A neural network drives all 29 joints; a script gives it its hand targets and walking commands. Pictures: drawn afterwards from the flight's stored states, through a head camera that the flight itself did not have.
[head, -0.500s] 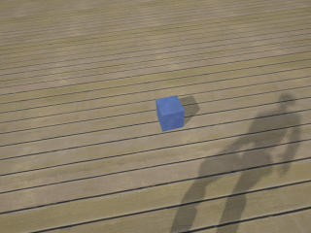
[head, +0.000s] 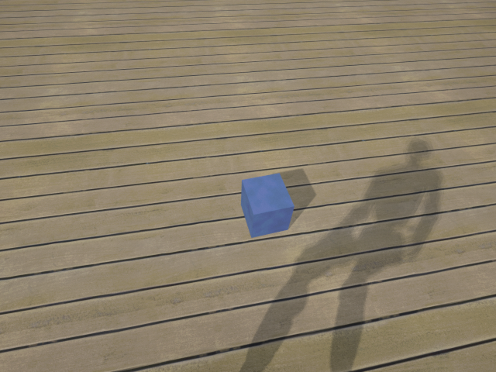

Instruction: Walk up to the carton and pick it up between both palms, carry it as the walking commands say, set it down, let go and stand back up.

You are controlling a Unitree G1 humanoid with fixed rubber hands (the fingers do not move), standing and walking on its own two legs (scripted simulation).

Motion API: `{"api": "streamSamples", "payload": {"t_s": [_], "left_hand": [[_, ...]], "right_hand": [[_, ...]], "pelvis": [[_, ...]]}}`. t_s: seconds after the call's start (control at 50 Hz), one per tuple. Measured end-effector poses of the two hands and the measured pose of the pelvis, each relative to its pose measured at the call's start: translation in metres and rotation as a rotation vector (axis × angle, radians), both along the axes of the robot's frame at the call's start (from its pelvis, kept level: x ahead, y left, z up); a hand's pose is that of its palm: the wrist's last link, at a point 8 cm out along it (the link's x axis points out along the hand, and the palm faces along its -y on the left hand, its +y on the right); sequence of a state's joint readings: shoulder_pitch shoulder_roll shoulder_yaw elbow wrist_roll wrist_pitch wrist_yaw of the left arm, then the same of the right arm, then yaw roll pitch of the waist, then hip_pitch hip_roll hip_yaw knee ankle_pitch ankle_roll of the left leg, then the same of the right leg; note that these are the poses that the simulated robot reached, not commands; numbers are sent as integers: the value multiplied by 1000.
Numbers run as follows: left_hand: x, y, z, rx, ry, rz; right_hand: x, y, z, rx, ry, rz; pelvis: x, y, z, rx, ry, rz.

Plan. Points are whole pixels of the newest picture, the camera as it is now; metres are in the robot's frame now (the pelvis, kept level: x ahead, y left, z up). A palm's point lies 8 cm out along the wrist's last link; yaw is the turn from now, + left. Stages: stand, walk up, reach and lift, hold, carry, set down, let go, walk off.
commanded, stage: walk up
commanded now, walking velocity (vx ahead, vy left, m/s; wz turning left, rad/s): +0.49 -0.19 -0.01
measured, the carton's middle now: (265, 205) +0.90 -0.09 -0.67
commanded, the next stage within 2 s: none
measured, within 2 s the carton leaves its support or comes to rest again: neither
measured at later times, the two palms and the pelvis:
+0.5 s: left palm (169, 273) +0.32 +0.17 -0.11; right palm (429, 322) +0.25 -0.34 -0.15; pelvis +0.25 -0.09 +0.00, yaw +0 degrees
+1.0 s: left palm (159, 250) +0.40 +0.21 -0.15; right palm (380, 224) +0.45 -0.28 -0.10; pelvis +0.40 -0.03 +0.01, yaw +0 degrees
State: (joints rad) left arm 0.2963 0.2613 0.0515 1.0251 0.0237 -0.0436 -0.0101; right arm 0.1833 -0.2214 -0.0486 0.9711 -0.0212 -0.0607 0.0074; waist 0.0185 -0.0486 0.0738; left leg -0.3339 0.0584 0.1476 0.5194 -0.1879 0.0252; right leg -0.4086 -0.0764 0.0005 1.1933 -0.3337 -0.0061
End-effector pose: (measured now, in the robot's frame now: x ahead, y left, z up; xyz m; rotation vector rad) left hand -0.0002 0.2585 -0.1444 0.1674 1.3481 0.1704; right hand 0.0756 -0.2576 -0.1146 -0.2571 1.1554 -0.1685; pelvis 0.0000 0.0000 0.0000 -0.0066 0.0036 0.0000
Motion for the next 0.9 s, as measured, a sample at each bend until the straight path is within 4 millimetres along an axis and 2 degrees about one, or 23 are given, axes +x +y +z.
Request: {"api": "streamSamples", "payload": {"t_s": [0.06, 0.1, 0.14, 0.18, 0.22, 0.28, 0.34, 0.38, 0.4, 0.44, 0.54, 0.62, 0.68, 0.76, 0.84, 0.86, 0.9], "left_hand": [[74, -1, 8, -22, -90, -47], [117, -7, 13, -39, -138, -71], [155, -17, 18, -56, -179, -92], [191, -30, 22, -75, -213, -112], [227, -45, 25, -92, -244, -133], [282, -70, 29, -101, -289, -170], [335, -91, 32, -68, -341, -201], [361, -97, 27, -18, -371, -195], [364, -98, 27, 2, -364, -182], [355, -95, 29, 34, -313, -145], [305, -81, 42, 98, -128, -31], [275, -80, 48, 105, -10, 29], [265, -81, 46, 88, 51, 62], [271, -79, 33, 37, 98, 92], [293, -67, 4, -22, 128, 96], [302, -64, -3, -34, 130, 87], [326, -58, -8, -48, 125, 62]], "right_hand": [[-35, -6, 8, -16, 118, -75], [-51, -8, 12, -17, 185, -113], [-58, -8, 14, -11, 236, -143], [-57, -10, 15, -2, 269, -165], [-48, -14, 14, 6, 287, -182], [-23, -27, 7, 19, 293, -199], [9, -45, -10, 48, 309, -199], [37, -59, -27, 67, 323, -174], [56, -64, -32, 72, 315, -155], [102, -74, -34, 75, 268, -115], [214, -83, -29, 95, 140, -39], [279, -74, -23, 115, 86, -7], [319, -58, -19, 132, 57, 22], [368, -29, -12, 144, 4, 60], [411, -8, -9, 91, -71, 72], [416, -6, -9, 74, -77, 67], [412, -6, -4, 43, -59, 40]], "pelvis": [[28, -1, 9, -11, -9, 7], [47, -3, 12, -15, -14, 13], [66, -8, 14, -17, -17, 17], [85, -14, 15, -17, -19, 20], [105, -22, 15, -13, -18, 18], [138, -37, 11, -4, -10, 10], [176, -57, 1, 9, 1, 8], [200, -71, -12, 18, 5, 15], [208, -76, -13, 15, 5, 15], [224, -81, -8, 22, 4, 17], [264, -86, 8, 39, -8, 3], [291, -82, 14, 43, -14, 2], [309, -74, 16, 38, -15, 3], [334, -60, 13, 18, -15, 12], [365, -38, -2, -21, -14, 11], [371, -34, -5, -18, -13, 13], [381, -29, -3, -24, -12, 7]]}}
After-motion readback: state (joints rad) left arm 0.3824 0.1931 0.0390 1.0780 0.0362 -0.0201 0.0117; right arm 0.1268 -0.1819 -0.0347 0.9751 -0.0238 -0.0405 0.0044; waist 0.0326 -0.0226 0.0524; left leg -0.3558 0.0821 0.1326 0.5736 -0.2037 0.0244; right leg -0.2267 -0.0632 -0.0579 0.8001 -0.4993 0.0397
